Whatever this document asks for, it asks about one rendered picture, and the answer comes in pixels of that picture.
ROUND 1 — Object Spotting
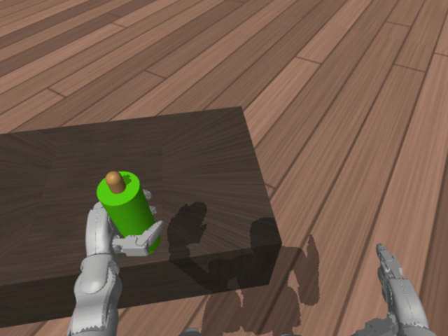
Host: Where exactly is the bottle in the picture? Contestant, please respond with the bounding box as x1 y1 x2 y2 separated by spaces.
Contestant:
97 171 160 254

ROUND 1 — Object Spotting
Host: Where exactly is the left robot arm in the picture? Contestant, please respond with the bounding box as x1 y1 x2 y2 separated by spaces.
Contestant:
66 253 123 336

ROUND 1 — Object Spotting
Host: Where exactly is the left robot hand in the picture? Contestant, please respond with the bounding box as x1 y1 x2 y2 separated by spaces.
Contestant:
85 189 165 259

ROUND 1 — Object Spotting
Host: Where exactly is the right robot hand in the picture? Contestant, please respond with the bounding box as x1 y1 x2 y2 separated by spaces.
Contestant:
351 243 429 336

